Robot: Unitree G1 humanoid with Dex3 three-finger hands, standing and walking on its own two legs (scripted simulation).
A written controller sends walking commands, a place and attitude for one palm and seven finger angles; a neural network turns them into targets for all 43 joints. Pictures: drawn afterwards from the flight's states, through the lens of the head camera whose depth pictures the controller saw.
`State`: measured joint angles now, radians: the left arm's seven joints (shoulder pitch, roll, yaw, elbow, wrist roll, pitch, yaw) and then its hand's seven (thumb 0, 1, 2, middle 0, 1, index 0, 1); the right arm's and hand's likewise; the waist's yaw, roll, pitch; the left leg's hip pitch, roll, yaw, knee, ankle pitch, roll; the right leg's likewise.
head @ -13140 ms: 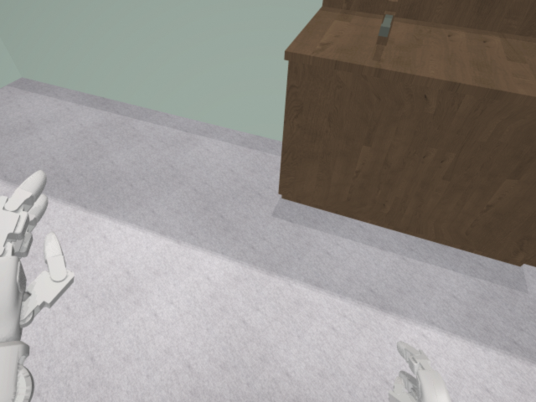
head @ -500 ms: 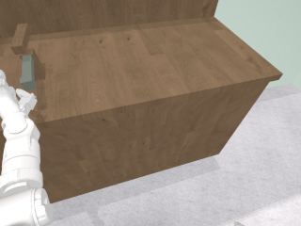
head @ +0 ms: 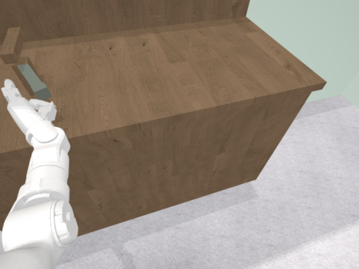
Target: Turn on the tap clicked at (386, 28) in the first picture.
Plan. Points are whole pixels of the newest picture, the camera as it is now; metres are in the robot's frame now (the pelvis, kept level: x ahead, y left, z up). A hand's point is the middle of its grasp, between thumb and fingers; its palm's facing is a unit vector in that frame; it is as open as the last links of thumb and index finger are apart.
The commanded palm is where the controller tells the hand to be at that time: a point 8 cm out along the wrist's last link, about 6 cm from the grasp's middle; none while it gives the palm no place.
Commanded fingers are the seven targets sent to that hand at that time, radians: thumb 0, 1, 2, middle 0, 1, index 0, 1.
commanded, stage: push the lever round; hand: left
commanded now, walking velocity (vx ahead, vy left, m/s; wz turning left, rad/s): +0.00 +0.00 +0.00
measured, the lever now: (41, 91) +0.47 +0.33 +0.14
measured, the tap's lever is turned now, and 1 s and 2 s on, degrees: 23 52 69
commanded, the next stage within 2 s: lift the hand up off the lever in 1.48 s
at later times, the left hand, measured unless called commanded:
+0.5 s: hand (70, 96) +0.47 +0.27 +0.13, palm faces +0.80 -0.59 -0.07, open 7.7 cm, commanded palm +0.42 +0.28 +0.13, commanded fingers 0.00 0.90 0.90 -0.15 -0.15 -0.15 -0.15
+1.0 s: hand (83, 87) +0.51 +0.25 +0.13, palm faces +0.84 -0.54 -0.10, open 7.7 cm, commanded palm +0.46 +0.26 +0.13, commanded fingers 0.00 0.90 0.90 -0.15 -0.15 -0.15 -0.15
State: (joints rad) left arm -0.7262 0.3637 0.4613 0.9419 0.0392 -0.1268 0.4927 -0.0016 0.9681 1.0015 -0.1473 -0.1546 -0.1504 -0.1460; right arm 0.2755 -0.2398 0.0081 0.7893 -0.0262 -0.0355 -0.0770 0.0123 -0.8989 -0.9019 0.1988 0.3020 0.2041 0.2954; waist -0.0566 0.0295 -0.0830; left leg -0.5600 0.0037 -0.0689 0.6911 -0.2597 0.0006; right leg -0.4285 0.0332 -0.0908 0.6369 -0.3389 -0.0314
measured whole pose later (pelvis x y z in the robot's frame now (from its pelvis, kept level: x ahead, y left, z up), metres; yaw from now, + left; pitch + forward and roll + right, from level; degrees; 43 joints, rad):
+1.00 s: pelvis +0.02 +0.00 -0.01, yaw -1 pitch +12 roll -2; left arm -0.93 0.30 0.55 1.07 0.15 -0.05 0.82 0.02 0.93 0.93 -0.15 -0.15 -0.15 -0.15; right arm 0.33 -0.23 -0.04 0.82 -0.09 0.00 0.03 0.01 -0.90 -0.90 0.20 0.30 0.20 0.30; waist -0.11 0.04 -0.14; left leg -0.64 0.01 -0.05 0.73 -0.31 0.00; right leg -0.51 0.04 -0.07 0.69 -0.38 -0.03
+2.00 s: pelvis +0.04 -0.01 +0.00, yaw -1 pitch +14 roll -2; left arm -1.01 0.38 0.58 1.13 0.17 -0.02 0.80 0.05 0.90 0.91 -0.15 -0.15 -0.15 -0.15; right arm 0.39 -0.25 -0.04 0.82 -0.09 -0.01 0.04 0.01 -0.90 -0.90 0.20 0.30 0.20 0.30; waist -0.15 0.05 -0.14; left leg -0.65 0.02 -0.05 0.72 -0.32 -0.01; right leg -0.52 0.05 -0.07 0.65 -0.38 -0.04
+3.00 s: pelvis +0.04 -0.01 +0.01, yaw -1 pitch +10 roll -1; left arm -1.00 0.33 0.55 1.03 0.13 0.11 0.78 0.02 0.89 0.90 -0.15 -0.15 -0.15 -0.15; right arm 0.35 -0.24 -0.04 0.84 -0.07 -0.03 0.02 0.01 -0.90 -0.90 0.20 0.30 0.20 0.30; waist -0.11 0.05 -0.13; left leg -0.51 0.01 -0.04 0.61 -0.28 0.00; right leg -0.38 0.04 -0.06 0.55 -0.34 -0.03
